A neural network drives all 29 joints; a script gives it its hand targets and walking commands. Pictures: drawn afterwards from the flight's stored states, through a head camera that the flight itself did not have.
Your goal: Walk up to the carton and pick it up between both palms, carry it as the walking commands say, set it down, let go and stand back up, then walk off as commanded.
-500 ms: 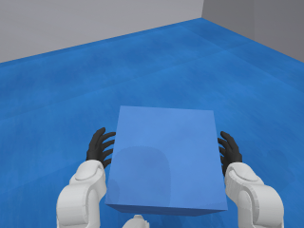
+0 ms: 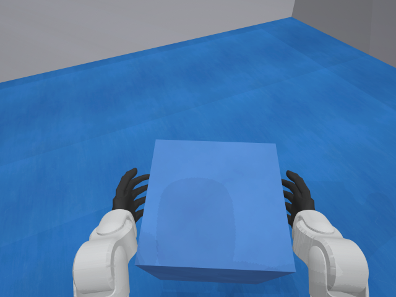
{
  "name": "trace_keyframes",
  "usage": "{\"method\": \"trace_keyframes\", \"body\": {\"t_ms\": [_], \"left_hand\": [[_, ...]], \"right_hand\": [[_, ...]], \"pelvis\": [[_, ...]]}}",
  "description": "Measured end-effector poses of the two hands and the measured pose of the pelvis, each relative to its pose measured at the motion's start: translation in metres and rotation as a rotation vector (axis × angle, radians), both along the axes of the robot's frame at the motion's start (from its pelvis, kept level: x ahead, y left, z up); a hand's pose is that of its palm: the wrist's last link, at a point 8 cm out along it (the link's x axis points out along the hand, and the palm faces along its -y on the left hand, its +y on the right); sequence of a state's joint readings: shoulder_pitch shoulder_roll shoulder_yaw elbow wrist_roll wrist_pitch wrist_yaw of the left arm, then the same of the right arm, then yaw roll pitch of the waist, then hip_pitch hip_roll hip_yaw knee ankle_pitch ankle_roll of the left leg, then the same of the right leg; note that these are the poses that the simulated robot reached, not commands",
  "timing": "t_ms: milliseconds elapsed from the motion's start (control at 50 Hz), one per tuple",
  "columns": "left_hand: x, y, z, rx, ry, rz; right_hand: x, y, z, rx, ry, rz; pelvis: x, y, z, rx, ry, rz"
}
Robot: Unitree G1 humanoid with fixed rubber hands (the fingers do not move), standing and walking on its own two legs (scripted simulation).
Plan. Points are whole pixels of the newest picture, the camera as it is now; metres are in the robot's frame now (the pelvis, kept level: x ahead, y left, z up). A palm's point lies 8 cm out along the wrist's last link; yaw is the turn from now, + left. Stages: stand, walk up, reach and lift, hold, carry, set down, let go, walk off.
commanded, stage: carry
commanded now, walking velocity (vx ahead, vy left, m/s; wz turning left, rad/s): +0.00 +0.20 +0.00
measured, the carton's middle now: (211, 219) +0.28 +0.01 +0.03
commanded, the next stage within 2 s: none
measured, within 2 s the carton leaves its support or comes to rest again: neither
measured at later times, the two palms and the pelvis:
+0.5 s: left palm (108, 176) +0.32 +0.20 +0.12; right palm (270, 177) +0.32 -0.10 +0.11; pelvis +0.07 +0.04 +0.02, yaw -1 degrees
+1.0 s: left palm (104, 174) +0.32 +0.21 +0.12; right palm (267, 175) +0.33 -0.09 +0.11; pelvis +0.08 +0.05 +0.02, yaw +0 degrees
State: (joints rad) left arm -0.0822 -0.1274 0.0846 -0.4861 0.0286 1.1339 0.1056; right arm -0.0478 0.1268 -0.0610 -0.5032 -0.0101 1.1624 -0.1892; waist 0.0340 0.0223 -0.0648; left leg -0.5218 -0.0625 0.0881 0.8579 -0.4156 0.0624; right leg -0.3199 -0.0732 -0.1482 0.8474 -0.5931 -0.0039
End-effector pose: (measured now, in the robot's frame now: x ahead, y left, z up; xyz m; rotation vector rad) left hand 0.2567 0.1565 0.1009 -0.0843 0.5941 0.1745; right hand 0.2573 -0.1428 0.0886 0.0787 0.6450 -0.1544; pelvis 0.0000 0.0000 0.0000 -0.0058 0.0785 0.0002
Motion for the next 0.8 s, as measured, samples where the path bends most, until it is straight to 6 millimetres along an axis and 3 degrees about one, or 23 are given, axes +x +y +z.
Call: {"method": "trace_keyframes", "body": {"t_ms": [60, 180, 380, 580, 800], "left_hand": [[0.013, 0.013, -0.002, -0.024, 0.021, -0.005], [0.036, 0.031, 0.016, -0.030, 0.003, -0.017], [0.058, 0.044, 0.019, -0.040, 0.016, -0.018], [0.070, 0.043, 0.014, 0.001, 0.031, 0.008], [0.072, 0.059, 0.015, -0.017, 0.029, 0.007]], "right_hand": [[0.012, 0.012, 0.006, -0.025, 0.021, -0.004], [0.031, 0.031, 0.025, -0.032, 0.003, -0.016], [0.053, 0.043, 0.031, -0.040, 0.014, -0.017], [0.072, 0.043, 0.013, 0.000, 0.029, 0.009], [0.074, 0.059, 0.020, -0.018, 0.026, 0.009]], "pelvis": [[0.016, 0.012, 0.004, -0.018, -0.007, -0.006], [0.040, 0.032, 0.016, -0.047, -0.034, -0.019], [0.062, 0.044, 0.022, -0.056, -0.034, -0.021], [0.078, 0.041, 0.013, -0.015, -0.028, 0.003], [0.080, 0.056, 0.015, -0.025, -0.030, 0.007]]}}
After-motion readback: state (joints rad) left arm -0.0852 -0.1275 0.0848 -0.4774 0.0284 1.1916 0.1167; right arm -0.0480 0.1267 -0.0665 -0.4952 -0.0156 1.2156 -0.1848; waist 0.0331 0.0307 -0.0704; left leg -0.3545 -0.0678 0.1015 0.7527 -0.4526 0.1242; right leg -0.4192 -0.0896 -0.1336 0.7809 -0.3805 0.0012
